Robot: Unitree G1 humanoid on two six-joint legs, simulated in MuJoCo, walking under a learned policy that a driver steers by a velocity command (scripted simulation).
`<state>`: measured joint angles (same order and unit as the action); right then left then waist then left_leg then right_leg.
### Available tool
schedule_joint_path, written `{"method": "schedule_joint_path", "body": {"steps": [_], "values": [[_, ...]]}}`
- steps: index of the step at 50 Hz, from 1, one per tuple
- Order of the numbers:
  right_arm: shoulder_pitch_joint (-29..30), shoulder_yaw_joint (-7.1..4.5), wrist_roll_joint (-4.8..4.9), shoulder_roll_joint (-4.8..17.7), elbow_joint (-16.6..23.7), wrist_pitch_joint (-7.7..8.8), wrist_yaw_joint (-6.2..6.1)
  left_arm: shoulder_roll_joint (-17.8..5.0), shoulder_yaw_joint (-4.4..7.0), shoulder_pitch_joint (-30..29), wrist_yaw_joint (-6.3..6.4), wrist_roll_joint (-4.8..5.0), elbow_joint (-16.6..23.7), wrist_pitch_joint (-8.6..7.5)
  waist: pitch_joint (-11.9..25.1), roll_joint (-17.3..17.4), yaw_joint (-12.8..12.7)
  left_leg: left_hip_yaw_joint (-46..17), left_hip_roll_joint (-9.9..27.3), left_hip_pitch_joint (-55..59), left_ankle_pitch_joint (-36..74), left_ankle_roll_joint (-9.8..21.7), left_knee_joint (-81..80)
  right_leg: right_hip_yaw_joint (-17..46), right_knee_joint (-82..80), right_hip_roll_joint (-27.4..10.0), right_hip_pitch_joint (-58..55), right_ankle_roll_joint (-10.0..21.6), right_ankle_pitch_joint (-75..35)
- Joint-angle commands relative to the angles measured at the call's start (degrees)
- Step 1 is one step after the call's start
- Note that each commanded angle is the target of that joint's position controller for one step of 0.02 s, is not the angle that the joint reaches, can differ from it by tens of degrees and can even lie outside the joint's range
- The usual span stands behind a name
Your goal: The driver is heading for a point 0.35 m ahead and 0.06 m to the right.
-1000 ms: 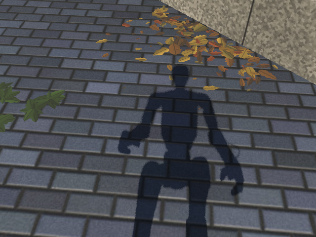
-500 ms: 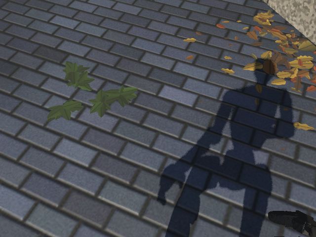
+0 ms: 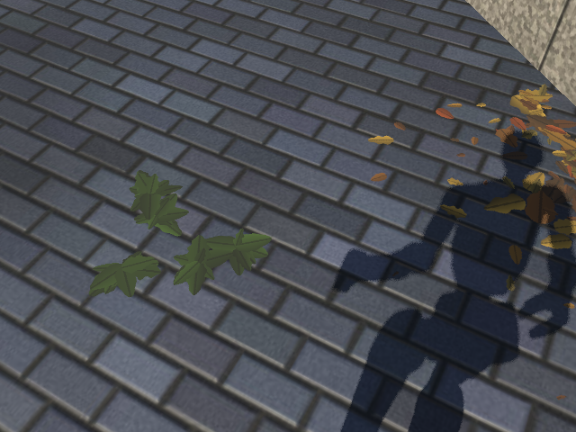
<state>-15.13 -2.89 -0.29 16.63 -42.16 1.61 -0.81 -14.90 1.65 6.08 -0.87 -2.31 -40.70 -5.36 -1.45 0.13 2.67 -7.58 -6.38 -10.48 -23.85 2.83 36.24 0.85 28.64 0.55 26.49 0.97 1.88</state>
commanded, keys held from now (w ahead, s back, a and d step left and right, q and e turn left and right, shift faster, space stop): no key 0.22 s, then w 0.04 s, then w+e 0.28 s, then no key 0.46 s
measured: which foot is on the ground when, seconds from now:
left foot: up 0.00-0.22, down 0.24-0.56, up 0.58-0.92, down 0.94-1.00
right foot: down 0.00-0.32, up 0.34-0.54, down 0.56-1.00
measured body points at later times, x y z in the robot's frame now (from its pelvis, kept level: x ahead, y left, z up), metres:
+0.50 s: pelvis +0.10 -0.02 +0.01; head +0.11 -0.02 +0.46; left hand +0.26 +0.24 -0.09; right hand +0.11 -0.30 -0.12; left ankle +0.03 +0.14 -0.73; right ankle +0.13 -0.13 -0.71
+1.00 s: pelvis +0.25 -0.04 +0.01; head +0.27 -0.04 +0.46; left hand +0.38 +0.21 -0.12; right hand +0.37 -0.32 -0.09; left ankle +0.36 +0.05 -0.73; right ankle +0.15 -0.13 -0.72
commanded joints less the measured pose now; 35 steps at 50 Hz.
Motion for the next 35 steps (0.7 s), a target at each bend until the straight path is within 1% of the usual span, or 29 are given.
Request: {"method": "schedule_joint_path", "body": {"steps": [1,2,3,4,6,8,9,11,12,13,14,16,17,18,19,20,22,23,25,26,27,28,29,30,31,32,33,34,35], "values": [[-8.7,-0.41,0.02,5.7,1.6,0.19,0.05,-4.8,1.40,9.1,0.39,0.89,1.7,0.60,20.4,-12.6,-3.4,-1.1,3.6,-14.7,-16.1,-5.0,21.9,25.5,-2.2,-22.6,-33.4,17.9,-40.0],[-5.3,-1.07,0.55,7.2,2.2,-1.03,-0.06,-4.5,1.03,7.9,0.13,1.80,1.4,1.34,16.8,-8.0,-3.6,-1.5,5.2,-17.0,-16.6,-6.1,24.3,25.7,-4.3,-21.2,-29.9,16.2,-25.3],[-2.8,-1.21,0.81,6.6,2.1,-2.52,-0.44,-5.2,1.12,5.5,0.07,1.80,1.5,2.09,13.1,-5.4,-3.2,-0.5,6.5,-17.9,-14.2,-7.1,25.2,24.6,-6.7,-19.4,-25.4,14.1,-12.2],[-1.8,-1.31,0.67,6.1,2.2,-3.81,-0.69,-5.9,1.15,1.9,0.02,1.69,2.0,2.65,9.0,-4.9,-2.4,0.4,7.7,-17.1,-11.7,-7.4,22.1,22.0,-9.5,-17.6,-19.1,12.3,-2.2],[-2.3,-0.82,0.50,3.7,1.2,-4.84,-1.11,-6.7,1.47,-3.0,0.21,0.95,2.6,3.71,5.1,-8.2,-0.7,3.3,8.0,-9.8,-7.0,-7.4,11.5,15.6,-12.9,-12.5,-9.1,9.1,8.3],[-4.1,-0.63,0.02,2.3,-0.7,-4.32,-1.05,-6.4,1.54,-2.7,0.56,0.95,2.1,4.31,6.1,-9.2,-0.6,5.3,7.1,-3.4,1.3,-6.6,3.5,11.4,-12.6,-10.0,-7.3,8.5,10.7],[-5.1,-0.72,-0.11,2.1,-1.7,-4.04,-0.89,-6.1,1.47,-2.4,0.75,1.36,1.7,4.44,6.9,-8.6,-0.2,6.3,6.7,-0.4,6.9,-5.9,-1.1,10.2,-11.9,-9.5,-7.0,8.2,13.3],[-4.3,-0.68,-1.07,2.0,-2.0,-3.72,-0.63,-4.3,0.85,-0.6,0.88,1.87,0.5,4.38,6.5,-7.0,-0.3,6.3,7.0,3.6,12.7,-3.9,-7.6,8.9,-11.4,-8.0,-4.9,5.1,22.4],[-3.5,-0.73,-1.65,3.3,-1.3,-3.59,-0.78,-4.0,0.67,0.5,0.83,1.59,-0.2,4.27,5.7,-5.2,-0.9,3.6,9.4,3.2,9.4,-2.3,-9.1,7.9,-10.4,-6.5,-3.3,2.7,30.0],[-3.1,-1.62,-1.02,6.6,-1.6,-3.59,-1.10,-5.2,1.16,0.7,0.85,1.46,0.3,4.34,2.7,-0.9,-2.8,2.6,9.6,-3.8,-5.8,-0.1,-9.5,4.4,-8.9,-3.0,-4.0,0.9,32.1],[-3.3,-1.91,-0.79,6.7,-1.8,-3.12,-1.12,-6.0,1.43,-0.8,1.08,1.67,0.5,4.29,0.6,1.9,-1.4,1.6,9.7,-9.3,-15.3,1.4,-12.6,2.1,-4.6,-1.0,-5.8,0.1,31.9],[-3.5,-2.15,-0.90,7.5,-2.0,-1.49,-1.35,-4.3,1.45,-1.6,1.28,3.02,0.7,3.56,-1.2,9.0,-0.7,-4.9,14.4,-8.2,-19.3,3.3,-20.3,-1.7,5.4,2.0,-2.8,-0.1,26.3],[-3.5,-2.64,-0.55,8.5,-2.1,-0.60,-1.40,-4.0,1.63,-1.8,1.08,3.36,0.6,3.12,-2.7,12.5,-0.2,-10.0,18.8,-5.0,-19.6,5.0,-23.3,-4.2,11.8,3.4,1.4,0.0,20.8],[-4.0,-2.98,-0.03,9.1,-2.3,0.23,-1.62,-4.4,1.89,-2.5,0.75,3.42,1.1,2.62,-4.1,13.3,0.5,-14.1,23.2,-3.2,-18.1,7.3,-24.7,-1.8,17.0,0.9,5.2,1.1,20.0],[-4.9,-2.89,0.22,8.5,-2.5,1.02,-1.79,-4.7,2.12,-3.0,0.37,3.90,1.7,2.15,-5.1,12.8,0.9,-16.1,25.6,0.2,-14.2,8.7,-25.2,0.5,20.2,-1.0,10.2,2.4,22.8],[-5.3,-2.78,0.51,7.6,-2.7,1.64,-1.80,-4.4,2.09,-3.3,-0.02,4.33,2.0,1.77,-5.7,11.4,1.2,-15.6,26.3,4.6,-9.6,8.9,-24.8,1.8,20.6,-2.4,14.3,3.3,24.6],[-4.9,-3.04,1.08,7.8,-3.0,2.00,-1.63,-3.6,1.68,-4.6,-0.95,4.27,2.5,1.25,-4.7,8.5,1.7,-9.9,25.0,9.5,-0.2,7.1,-23.8,0.4,15.0,-3.8,14.1,4.1,23.5],[-4.2,-3.32,1.11,8.6,-3.0,1.93,-1.39,-3.4,1.58,-4.6,-1.35,3.92,2.4,1.28,-3.5,8.0,1.6,-6.3,23.6,8.5,3.8,6.3,-23.4,-1.7,12.3,-3.3,9.7,3.8,21.3],[-1.0,-3.80,1.42,10.0,-2.4,1.33,-0.76,-3.9,1.92,-0.1,-1.96,3.72,0.8,1.82,-1.5,7.8,-1.2,0.9,20.4,1.6,6.9,4.6,-21.4,-6.2,6.1,-0.5,-4.1,3.3,13.3],[-0.3,-3.79,1.44,9.9,-2.2,1.16,-0.55,-4.7,2.54,4.1,-1.95,3.63,-0.9,2.30,-0.2,7.1,-3.1,3.8,18.9,-2.2,9.5,3.7,-18.0,-8.2,4.5,1.9,-11.8,3.2,10.7],[-0.1,-3.44,1.18,9.0,-1.9,1.26,-0.46,-6.5,3.66,9.7,-1.62,3.68,-2.6,2.85,2.2,5.4,-5.7,6.6,17.2,-5.4,15.3,2.2,-11.4,-8.6,3.9,3.8,-19.6,3.8,10.7],[0.2,-2.61,0.60,6.4,-1.5,1.51,-0.40,-9.6,5.01,15.3,-1.04,3.82,-3.2,3.15,4.4,-1.5,-8.6,11.8,14.0,-11.3,20.7,-1.1,4.0,0.7,-0.2,-1.0,-28.1,6.3,10.2],[1.3,-1.15,-0.49,2.0,2.8,2.69,-0.58,-17.7,6.46,19.7,-0.46,3.07,-2.3,3.11,7.9,-19.9,-8.7,13.9,4.6,-29.4,2.8,-6.8,26.1,32.3,-9.9,-16.8,-38.1,17.1,7.9],[1.5,-1.33,0.62,3.9,2.1,4.17,-0.41,-14.4,5.07,19.7,-0.48,2.64,-2.2,2.42,10.0,-15.2,-9.0,4.5,5.3,-34.0,-9.0,-6.4,35.0,39.9,-14.1,-21.9,-38.5,20.8,0.4],[1.4,-1.80,1.97,5.9,1.8,4.75,0.12,-12.0,4.24,16.6,-0.17,2.24,-1.6,1.88,6.3,-11.3,-7.3,3.7,8.0,-36.0,-7.5,-5.3,38.3,32.6,-11.6,-21.4,-35.7,19.9,-7.9],[2.0,-1.81,1.64,6.3,1.1,4.67,0.23,-10.2,3.75,13.9,0.02,2.40,-0.9,1.72,5.1,-5.8,-6.1,4.4,10.3,-34.6,-4.1,-4.5,37.4,24.8,-9.6,-18.7,-32.0,17.4,-14.0],[2.7,-1.95,0.66,6.1,0.8,4.35,0.10,-9.3,3.37,10.9,0.10,2.65,-0.3,1.93,3.7,-2.0,-4.9,4.6,11.8,-32.9,-0.8,-4.2,33.0,19.8,-9.8,-16.8,-27.8,15.1,-18.2],[2.5,-2.18,0.22,5.9,0.4,3.71,0.07,-8.2,2.87,8.8,0.41,2.60,0.1,2.14,3.2,-2.3,-3.6,4.7,12.8,-29.1,1.7,-4.1,28.7,15.7,-11.0,-14.8,-24.2,13.3,-20.6],[2.0,-1.92,0.14,4.7,0.1,3.11,0.20,-8.4,2.82,7.9,0.66,2.22,0.1,2.29,3.1,-3.6,-2.8,5.6,12.0,-26.0,4.1,-4.4,25.9,13.2,-11.8,-13.5,-21.6,12.9,-24.1]]}}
